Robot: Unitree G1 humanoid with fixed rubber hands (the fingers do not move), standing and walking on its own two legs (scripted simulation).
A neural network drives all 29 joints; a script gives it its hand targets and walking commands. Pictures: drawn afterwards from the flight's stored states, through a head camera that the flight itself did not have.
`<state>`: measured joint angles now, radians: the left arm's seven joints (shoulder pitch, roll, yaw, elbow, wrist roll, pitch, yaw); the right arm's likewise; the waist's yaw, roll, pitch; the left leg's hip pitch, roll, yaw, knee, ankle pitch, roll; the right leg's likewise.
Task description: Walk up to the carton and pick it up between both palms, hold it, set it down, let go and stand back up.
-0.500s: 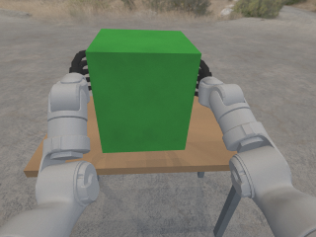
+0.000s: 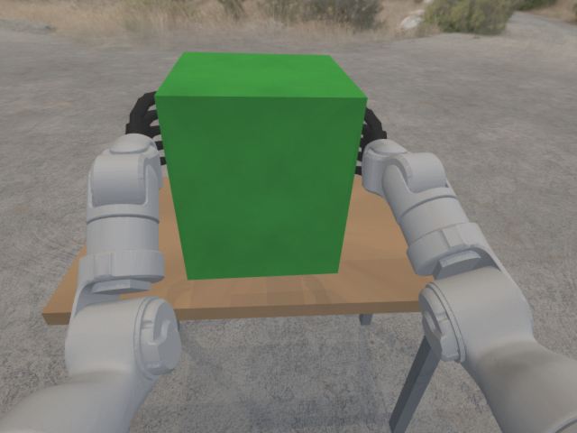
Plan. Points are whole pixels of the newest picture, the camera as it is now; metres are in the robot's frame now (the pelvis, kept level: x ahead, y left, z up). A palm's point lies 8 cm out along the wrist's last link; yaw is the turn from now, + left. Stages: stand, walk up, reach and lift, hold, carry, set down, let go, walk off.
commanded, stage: hold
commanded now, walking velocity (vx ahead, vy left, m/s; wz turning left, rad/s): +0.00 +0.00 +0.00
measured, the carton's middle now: (261, 163) +0.40 +0.01 +0.25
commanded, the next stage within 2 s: none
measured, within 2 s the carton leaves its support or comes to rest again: neither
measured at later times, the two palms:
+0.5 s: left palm (140, 146) +0.37 +0.16 +0.29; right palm (371, 152) +0.37 -0.14 +0.27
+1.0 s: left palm (140, 150) +0.37 +0.16 +0.28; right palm (370, 157) +0.37 -0.14 +0.27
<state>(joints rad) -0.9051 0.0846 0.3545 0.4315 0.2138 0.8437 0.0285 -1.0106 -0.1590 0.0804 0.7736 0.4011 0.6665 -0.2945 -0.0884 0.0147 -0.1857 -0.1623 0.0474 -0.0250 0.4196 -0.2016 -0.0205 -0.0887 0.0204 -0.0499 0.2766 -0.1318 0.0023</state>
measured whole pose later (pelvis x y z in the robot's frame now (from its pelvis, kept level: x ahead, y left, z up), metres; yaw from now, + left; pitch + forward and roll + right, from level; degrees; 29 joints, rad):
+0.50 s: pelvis +0.00 +0.00 +0.00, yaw +0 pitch -3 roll -2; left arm -0.93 0.09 0.36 0.46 0.21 0.84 0.04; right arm -1.03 -0.15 0.05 0.81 0.39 0.66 -0.29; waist -0.09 0.01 -0.19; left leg -0.17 0.05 -0.03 0.42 -0.20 -0.02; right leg -0.09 0.02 -0.05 0.27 -0.13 0.00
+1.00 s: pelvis +0.00 +0.00 +0.00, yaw +0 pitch -4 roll -2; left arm -0.88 0.07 0.36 0.38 0.21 0.86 0.03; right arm -0.98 -0.16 0.10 0.74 0.41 0.67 -0.30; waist -0.09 0.01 -0.18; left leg -0.15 0.05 -0.03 0.42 -0.21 -0.02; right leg -0.07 0.02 -0.05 0.27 -0.14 0.00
